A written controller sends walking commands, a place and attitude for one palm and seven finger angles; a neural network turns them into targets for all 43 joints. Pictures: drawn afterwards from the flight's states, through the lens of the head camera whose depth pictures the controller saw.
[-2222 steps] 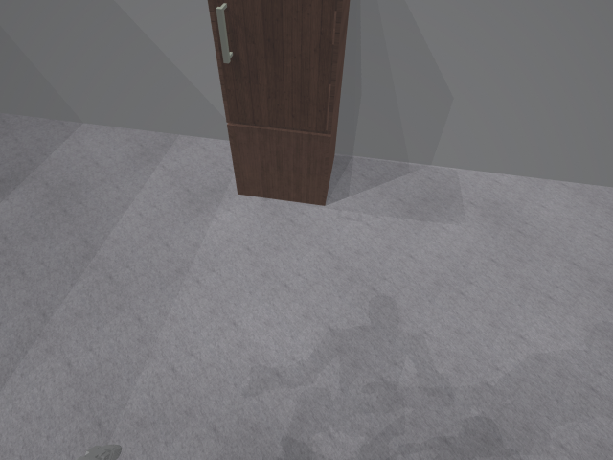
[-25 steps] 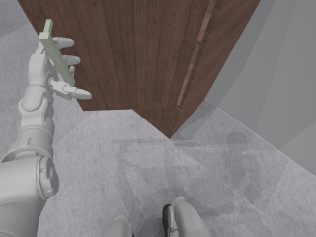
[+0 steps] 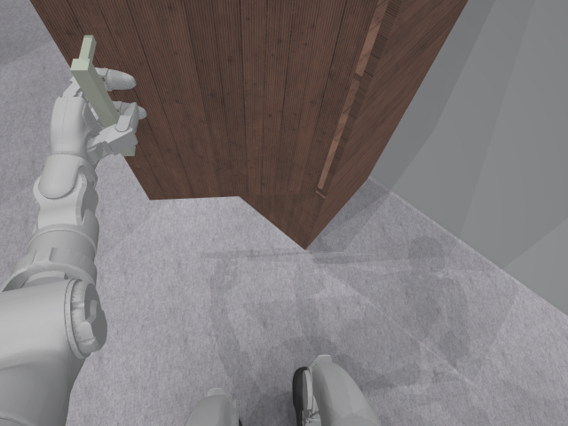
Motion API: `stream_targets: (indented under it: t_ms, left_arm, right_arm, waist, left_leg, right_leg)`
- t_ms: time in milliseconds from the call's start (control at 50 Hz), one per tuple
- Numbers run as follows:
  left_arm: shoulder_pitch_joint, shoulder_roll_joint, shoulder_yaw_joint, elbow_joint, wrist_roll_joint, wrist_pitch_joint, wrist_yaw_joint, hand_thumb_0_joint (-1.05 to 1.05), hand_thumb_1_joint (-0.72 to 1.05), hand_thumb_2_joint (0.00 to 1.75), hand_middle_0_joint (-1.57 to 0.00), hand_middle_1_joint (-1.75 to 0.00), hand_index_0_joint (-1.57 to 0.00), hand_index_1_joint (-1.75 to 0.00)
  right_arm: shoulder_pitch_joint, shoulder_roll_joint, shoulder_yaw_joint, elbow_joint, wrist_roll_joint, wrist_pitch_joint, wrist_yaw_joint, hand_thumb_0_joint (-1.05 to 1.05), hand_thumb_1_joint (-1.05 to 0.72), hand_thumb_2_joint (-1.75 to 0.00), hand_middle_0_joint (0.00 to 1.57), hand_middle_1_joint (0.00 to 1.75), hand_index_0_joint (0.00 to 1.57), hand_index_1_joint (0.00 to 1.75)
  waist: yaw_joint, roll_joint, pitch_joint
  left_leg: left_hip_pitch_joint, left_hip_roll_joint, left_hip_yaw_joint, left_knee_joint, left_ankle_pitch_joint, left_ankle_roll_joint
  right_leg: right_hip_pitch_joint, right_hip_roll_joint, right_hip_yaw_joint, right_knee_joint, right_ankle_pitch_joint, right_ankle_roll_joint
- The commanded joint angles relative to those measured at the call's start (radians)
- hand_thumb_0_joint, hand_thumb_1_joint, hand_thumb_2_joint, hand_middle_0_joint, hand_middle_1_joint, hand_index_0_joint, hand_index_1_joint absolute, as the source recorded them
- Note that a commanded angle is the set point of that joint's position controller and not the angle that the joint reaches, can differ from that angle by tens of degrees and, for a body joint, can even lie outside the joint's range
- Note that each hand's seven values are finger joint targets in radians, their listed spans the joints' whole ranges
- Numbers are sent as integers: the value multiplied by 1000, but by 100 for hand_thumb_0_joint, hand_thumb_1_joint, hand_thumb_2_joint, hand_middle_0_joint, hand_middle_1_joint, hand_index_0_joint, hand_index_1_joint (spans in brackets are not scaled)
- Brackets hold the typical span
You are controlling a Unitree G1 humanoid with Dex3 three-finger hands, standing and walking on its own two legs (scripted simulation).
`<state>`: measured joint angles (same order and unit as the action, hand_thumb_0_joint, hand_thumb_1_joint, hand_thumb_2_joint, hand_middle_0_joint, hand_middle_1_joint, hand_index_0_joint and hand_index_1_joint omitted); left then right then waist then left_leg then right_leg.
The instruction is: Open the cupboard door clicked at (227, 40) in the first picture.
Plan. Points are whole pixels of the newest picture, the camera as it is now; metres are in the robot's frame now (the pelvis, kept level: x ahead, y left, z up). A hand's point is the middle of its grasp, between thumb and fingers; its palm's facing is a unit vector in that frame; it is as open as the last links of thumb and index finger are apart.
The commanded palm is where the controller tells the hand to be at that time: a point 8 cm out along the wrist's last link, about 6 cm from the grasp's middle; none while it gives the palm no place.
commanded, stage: close the thumb around the handle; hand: left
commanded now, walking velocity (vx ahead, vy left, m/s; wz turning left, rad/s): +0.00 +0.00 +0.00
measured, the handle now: (110, 103) +0.55 +0.20 +0.06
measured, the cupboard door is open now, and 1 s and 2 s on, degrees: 45 80 87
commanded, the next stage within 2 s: pull the door open along its arc in 0.10 s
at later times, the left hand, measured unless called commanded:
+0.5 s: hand (128, 147) +0.47 +0.16 +0.06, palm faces -0.06 -1.00 -0.02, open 5.3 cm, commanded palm +0.42 +0.22 +0.07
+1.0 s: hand (192, 258) +0.32 +0.08 +0.07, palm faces +0.33 -0.94 +0.01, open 5.9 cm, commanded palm +0.25 +0.15 +0.07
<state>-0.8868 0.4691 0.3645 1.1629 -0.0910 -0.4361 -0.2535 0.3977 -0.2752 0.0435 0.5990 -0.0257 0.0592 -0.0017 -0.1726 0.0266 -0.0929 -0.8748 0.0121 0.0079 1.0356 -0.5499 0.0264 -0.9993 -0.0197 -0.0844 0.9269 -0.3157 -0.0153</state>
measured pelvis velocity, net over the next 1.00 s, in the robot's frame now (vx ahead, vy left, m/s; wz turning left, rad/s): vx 0.02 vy -0.02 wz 0.01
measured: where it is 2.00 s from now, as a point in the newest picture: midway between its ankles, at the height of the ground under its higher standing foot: outside the picture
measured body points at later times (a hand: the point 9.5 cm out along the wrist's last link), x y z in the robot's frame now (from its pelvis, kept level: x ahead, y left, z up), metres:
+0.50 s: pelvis +0.01 +0.00 +0.01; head +0.13 +0.00 +0.44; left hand +0.47 +0.22 +0.07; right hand +0.02 -0.26 -0.11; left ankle -0.04 +0.10 -0.67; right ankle +0.06 -0.12 -0.67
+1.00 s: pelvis +0.02 -0.02 +0.02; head +0.08 -0.03 +0.47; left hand +0.29 +0.13 +0.07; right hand +0.22 -0.22 -0.07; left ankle -0.04 +0.10 -0.67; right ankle +0.06 -0.12 -0.67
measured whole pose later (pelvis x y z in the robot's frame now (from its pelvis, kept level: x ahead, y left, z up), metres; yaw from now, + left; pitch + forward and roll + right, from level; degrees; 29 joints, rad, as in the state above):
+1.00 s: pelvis +0.02 -0.02 +0.02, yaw +0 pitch +13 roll +0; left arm 0.10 -0.07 -0.11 0.17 0.05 -0.33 0.42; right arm 0.15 -0.16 0.02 0.50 -0.06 0.05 0.01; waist 0.00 0.02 -0.13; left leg -0.58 0.00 0.02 0.88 -0.53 0.00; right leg -0.75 -0.02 -0.07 0.87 -0.35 -0.03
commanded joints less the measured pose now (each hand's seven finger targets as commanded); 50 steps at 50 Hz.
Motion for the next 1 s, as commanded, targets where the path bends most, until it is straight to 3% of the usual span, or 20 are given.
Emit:
stream_targets:
  t_ms: [0, 60, 100, 160, 220, 260, 300, 360, 420, 540, 560, 580, 600, 620, 640, 680, 760, 800, 880, 980]
  left_arm:
    - [-428, 234, 34, -226, -22, -73, -8, 0, 90, 90, -40, -135, -40, -135]
    - [-420, 215, 21, -263, -25, -77, -12, 0, 90, 90, -40, -135, -40, -135]
    - [-400, 200, 13, -223, -28, -65, -10, 0, 90, 90, -40, -135, -40, -135]
    - [-422, 242, 34, -208, -14, -65, -3, 0, 90, 90, -40, -135, -40, -135]
    - [-404, 233, 30, -229, -13, -65, -6, 0, 90, 90, -40, -135, -40, -135]
    - [-362, 243, 49, -259, -24, -72, -12, 0, 90, 90, -40, -135, -40, -135]
    - [-295, 214, 37, -267, -34, -66, -19, 0, 90, 90, -40, -135, -40, -135]
    - [-198, 211, 46, -356, -53, -65, -22, 0, 90, 90, -40, -135, -40, -135]
    - [-47, 160, 31, -424, -77, -49, -20, 0, 90, 90, -40, -135, -40, -135]
    - [323, 22, -41, -691, -120, -31, 2, 0, 90, 90, -40, -135, -40, -135]
    - [392, 17, -35, -726, -122, -27, 12, 0, 90, 90, -40, -135, -40, -135]
    - [430, -18, -60, -766, -122, -25, 21, 0, 90, 90, -40, -135, -40, -135]
    - [459, -52, 58, -855, -177, -25, 157, 0, 90, 90, -40, -135, -40, -135]
    - [530, -157, -40, -862, -154, -17, 226, 0, 90, 90, -40, -135, -40, -135]
    - [576, -157, -38, -905, -138, -21, 287, 0, 90, 90, -40, -135, -40, -135]
    - [661, -199, -69, -988, -77, -28, 399, 0, 90, 90, -40, -135, -40, -135]
    - [781, -272, -146, -1100, 49, -24, 590, 0, 90, 90, -40, -135, -40, -135]
    - [830, -327, -211, -1145, 87, -11, 641, 0, 90, 90, -40, -135, -40, -135]
    - [895, -414, -302, -1204, 114, 12, 710, 0, 90, 90, -40, -135, -40, -135]
    - [1002, -491, -410, -1264, 161, 40, 760, 0, 90, 90, -40, -135, -40, -135]
  right_arm:
    - [177, -173, -67, -48, 2, -15, -10, 0, -90, -90, 20, 30, 20, 30]
    - [175, -170, -70, -52, 2, -14, -8, 0, -90, -90, 20, 30, 20, 30]
    - [171, -171, -68, -51, 4, -11, -6, 0, -90, -90, 20, 30, 20, 30]
    - [171, -174, -64, -50, 5, -12, -11, 0, -90, -90, 20, 30, 20, 30]
    - [170, -172, -66, -57, 5, -13, -11, 0, -90, -90, 20, 30, 20, 30]
    - [172, -172, -68, -65, 3, -14, -9, 0, -90, -90, 20, 30, 20, 30]
    - [162, -168, -69, -77, 9, -10, -4, 0, -90, -90, 20, 30, 20, 30]
    - [148, -166, -75, -101, 15, -8, 0, 0, -90, -90, 20, 30, 20, 30]
    - [122, -158, -80, -129, 25, -8, 7, 0, -90, -90, 20, 30, 20, 30]
    - [50, -131, -87, -190, 38, -31, 25, 0, -90, -90, 20, 30, 20, 30]
    - [41, -128, -90, -190, 39, -35, 27, 0, -90, -90, 20, 30, 20, 30]
    - [24, -125, -90, -197, 39, -39, 28, 0, -90, -90, 20, 30, 20, 30]
    - [-29, -96, -93, -210, 40, -51, 33, 0, -90, -90, 20, 30, 20, 30]
    - [-45, -92, -88, -210, 32, -59, 41, 0, -90, -90, 20, 30, 20, 30]
    - [-58, -91, -91, -211, 31, -66, 44, 0, -90, -90, 20, 30, 20, 30]
    - [-82, -74, -90, -212, 13, -70, 49, 0, -90, -90, 20, 30, 20, 30]
    - [-149, -47, -86, -224, -13, -56, 45, 0, -90, -90, 20, 30, 20, 30]
    - [-177, -32, -81, -226, -18, -47, 34, 0, -90, -90, 20, 30, 20, 30]
    - [-216, -8, -76, -222, -25, -44, 10, 0, -90, -90, 20, 30, 20, 30]
    - [-243, 13, -69, -223, -38, -54, 1, 0, -90, -90, 20, 30, 20, 30]
  waist:
    - [-12, 89, -520]
    - [-1, 142, -546]
    - [-12, 84, -487]
    - [-12, 85, -471]
    - [-4, 91, -494]
    - [15, 117, -549]
    - [27, 88, -522]
    - [55, 98, -558]
    - [78, 34, -524]
    - [144, 48, -482]
    - [151, 1, -466]
    - [147, 3, -444]
    - [214, 23, -414]
    - [186, 4, -368]
    - [191, -50, -350]
    - [211, -7, -367]
    - [231, -54, -336]
    - [231, -45, -327]
    - [217, -86, -299]
    - [208, -86, -279]
  left_leg:
    - [139, -10, -48, -133, 473, -20]
    - [198, -3, -57, -129, 542, -32]
    - [151, -5, -52, -134, 484, -24]
    - [111, -11, -46, -139, 427, -16]
    - [124, -12, -44, -140, 439, -17]
    - [168, -9, -48, -139, 506, -25]
    - [152, -8, -42, -147, 509, -24]
    - [172, -7, -35, -162, 548, -24]
    - [125, -13, -15, -189, 502, -13]
    - [130, -13, 4, -241, 567, -10]
    - [125, -9, 4, -250, 560, -13]
    - [131, -11, 6, -256, 548, -15]
    - [137, -20, 7, -264, 506, -38]
    - [155, -21, 9, -273, 476, -42]
    - [140, -20, 2, -276, 456, -40]
    - [168, -21, 9, -272, 484, -46]
    - [170, -24, 6, -279, 423, -43]
    - [180, -29, 9, -280, 400, -41]
    - [192, -32, 6, -276, 370, -35]
    - [203, -35, 6, -268, 370, -34]
  right_leg:
    - [448, 37, 64, -39, 333, -13]
    - [417, 38, 57, -31, 343, -15]
    - [415, 40, 56, -41, 319, -12]
    - [428, 38, 63, -42, 297, -13]
    - [443, 36, 64, -43, 306, -13]
    - [457, 36, 61, -34, 340, -16]
    - [476, 38, 59, -40, 353, -16]
    - [522, 38, 63, -45, 387, -18]
    - [591, 35, 69, -62, 405, -17]
    - [671, 18, 75, -78, 462, -30]
    - [675, 16, 71, -78, 457, -26]
    - [673, 16, 67, -83, 454, -23]
    - [639, 26, 45, -104, 385, -23]
    - [616, 26, 33, -113, 350, -20]
    - [621, 25, 28, -116, 327, -21]
    - [625, 16, 29, -99, 341, -24]
    - [650, 5, 37, -101, 304, -29]
    - [664, 1, 44, -109, 299, -29]
    - [684, -1, 53, -127, 302, -25]
    - [695, -6, 64, -137, 330, -22]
